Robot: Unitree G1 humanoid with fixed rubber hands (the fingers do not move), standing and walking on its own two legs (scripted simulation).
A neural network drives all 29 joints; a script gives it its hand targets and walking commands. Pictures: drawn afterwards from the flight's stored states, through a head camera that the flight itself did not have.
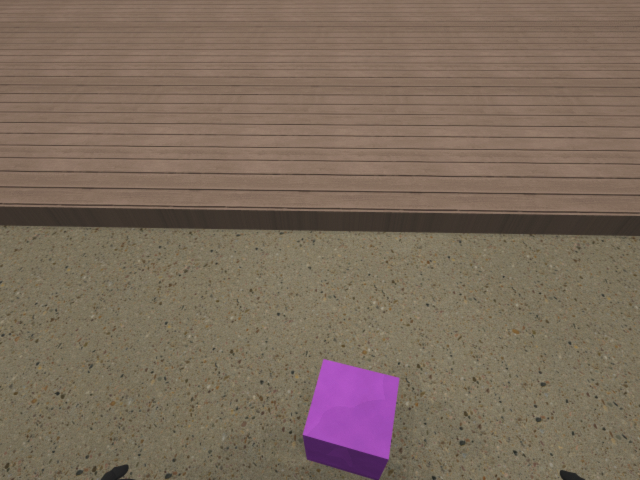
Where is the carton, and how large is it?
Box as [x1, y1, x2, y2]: [303, 359, 398, 479]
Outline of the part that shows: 323,359 303,432 303,439 307,459 370,478 378,479 388,459 398,378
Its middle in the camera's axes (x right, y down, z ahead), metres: +0.08 +0.51 +1.07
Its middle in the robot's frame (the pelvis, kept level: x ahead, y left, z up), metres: +0.40 -0.05 -0.66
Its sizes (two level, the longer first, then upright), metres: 0.210 0.200 0.250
